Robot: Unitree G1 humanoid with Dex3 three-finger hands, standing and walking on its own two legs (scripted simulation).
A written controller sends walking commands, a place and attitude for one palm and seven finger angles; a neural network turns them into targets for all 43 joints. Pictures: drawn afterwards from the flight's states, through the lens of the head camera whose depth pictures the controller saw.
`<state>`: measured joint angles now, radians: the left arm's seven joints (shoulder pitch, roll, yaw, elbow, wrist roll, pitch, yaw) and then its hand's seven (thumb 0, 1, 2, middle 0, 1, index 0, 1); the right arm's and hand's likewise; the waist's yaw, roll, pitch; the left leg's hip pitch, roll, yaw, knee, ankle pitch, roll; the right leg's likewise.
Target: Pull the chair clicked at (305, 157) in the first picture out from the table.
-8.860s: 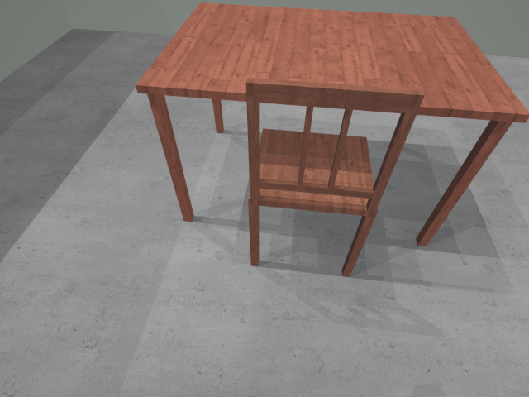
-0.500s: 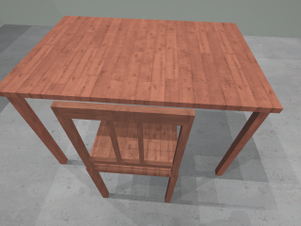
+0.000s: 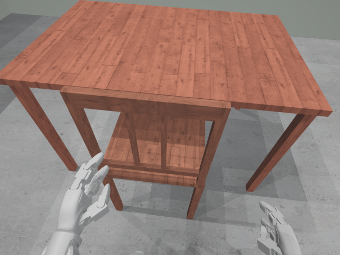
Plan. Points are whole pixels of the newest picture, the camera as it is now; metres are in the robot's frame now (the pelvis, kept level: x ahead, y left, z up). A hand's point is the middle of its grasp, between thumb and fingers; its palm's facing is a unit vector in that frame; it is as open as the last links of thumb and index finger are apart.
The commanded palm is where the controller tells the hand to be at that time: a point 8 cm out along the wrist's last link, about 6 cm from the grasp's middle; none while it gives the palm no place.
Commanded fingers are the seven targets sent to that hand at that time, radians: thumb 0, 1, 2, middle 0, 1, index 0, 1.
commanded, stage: raise the hand toward the chair's back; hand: left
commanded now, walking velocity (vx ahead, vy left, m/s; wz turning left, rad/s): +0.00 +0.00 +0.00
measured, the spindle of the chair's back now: (133, 141) +0.46 +0.13 -0.05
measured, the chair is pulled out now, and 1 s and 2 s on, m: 0.00 0.00 0.00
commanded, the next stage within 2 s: aim the fingers beside a spindle in 1.82 s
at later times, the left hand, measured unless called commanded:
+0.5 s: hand (98, 224) +0.20 +0.17 -0.01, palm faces -0.12 -0.99 -0.02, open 12.4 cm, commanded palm +0.17 +0.23 +0.00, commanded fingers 0.00 -0.03 0.50 -0.11 -0.15 -0.11 -0.15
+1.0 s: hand (85, 213) +0.22 +0.20 +0.00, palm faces -0.08 -1.00 -0.04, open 16.3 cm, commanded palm +0.20 +0.26 +0.01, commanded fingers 0.00 -0.50 0.30 -0.06 -0.08 -0.06 -0.08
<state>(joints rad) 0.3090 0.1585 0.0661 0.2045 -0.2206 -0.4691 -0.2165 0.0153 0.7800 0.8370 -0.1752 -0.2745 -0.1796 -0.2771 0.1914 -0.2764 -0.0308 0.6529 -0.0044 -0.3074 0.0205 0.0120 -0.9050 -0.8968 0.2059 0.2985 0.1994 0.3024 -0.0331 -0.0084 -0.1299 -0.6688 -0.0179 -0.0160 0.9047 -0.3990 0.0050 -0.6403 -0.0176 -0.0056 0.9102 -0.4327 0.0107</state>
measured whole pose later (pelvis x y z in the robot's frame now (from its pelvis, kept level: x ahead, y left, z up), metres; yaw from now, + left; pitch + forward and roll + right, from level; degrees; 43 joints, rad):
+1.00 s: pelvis +0.00 +0.01 -0.04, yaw +1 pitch +14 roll -4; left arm 0.38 0.28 0.16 -0.03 -0.26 -0.31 -0.30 0.00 -0.39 0.35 -0.07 -0.10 -0.07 -0.10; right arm 0.19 -0.23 0.03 0.51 0.03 -0.21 -0.05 0.01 -0.90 -0.90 0.21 0.30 0.20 0.30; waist -0.02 0.03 -0.15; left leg -0.92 0.00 -0.07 1.18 -0.52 0.01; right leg -0.84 0.01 -0.06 1.11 -0.53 0.01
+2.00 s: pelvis +0.01 +0.01 -0.03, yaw +0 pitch +15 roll -3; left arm 0.30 0.30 0.21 0.05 -0.29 -0.31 -0.36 -0.01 -0.50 0.30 -0.06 -0.08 -0.06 -0.08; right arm 0.22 -0.25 0.04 0.53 0.03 -0.20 -0.05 0.01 -0.90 -0.90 0.21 0.30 0.20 0.30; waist -0.03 0.04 -0.15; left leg -0.89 0.00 -0.07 1.14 -0.51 0.01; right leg -0.81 0.01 -0.05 1.07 -0.52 0.01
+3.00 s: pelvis +0.00 +0.00 -0.06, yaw +0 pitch +20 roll -3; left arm 0.10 0.21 0.04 0.13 -0.18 -0.33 -0.19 -0.01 -0.50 0.30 -0.06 -0.08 -0.06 -0.08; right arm 0.20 -0.25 0.03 0.51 0.01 -0.12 -0.02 0.01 -0.90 -0.90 0.21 0.30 0.20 0.30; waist -0.04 0.04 -0.17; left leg -1.05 0.00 -0.06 1.26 -0.55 0.00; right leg -0.99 0.00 -0.04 1.22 -0.57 0.00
